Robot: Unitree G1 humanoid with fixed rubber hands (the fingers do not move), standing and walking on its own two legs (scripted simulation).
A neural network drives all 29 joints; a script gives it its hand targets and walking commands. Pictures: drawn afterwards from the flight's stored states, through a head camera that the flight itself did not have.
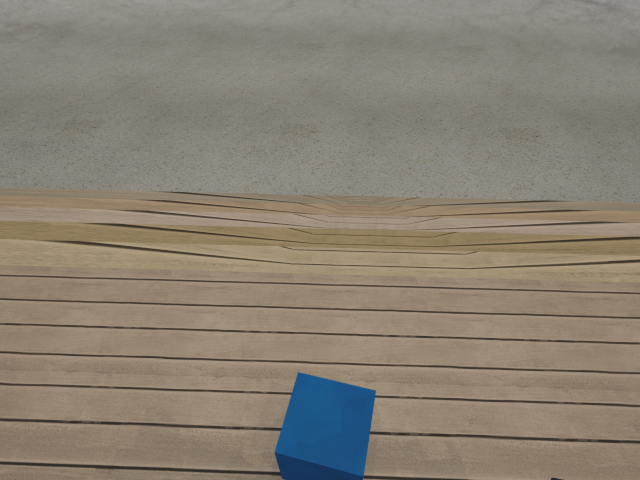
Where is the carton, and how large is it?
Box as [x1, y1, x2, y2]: [275, 372, 375, 479]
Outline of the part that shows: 298,372 275,449 275,455 282,478 362,479 375,390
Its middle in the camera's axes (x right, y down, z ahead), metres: +0.02 +0.54 +1.05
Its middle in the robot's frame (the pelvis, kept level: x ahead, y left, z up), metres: +0.39 -0.01 -0.66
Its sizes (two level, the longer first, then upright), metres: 0.210 0.200 0.250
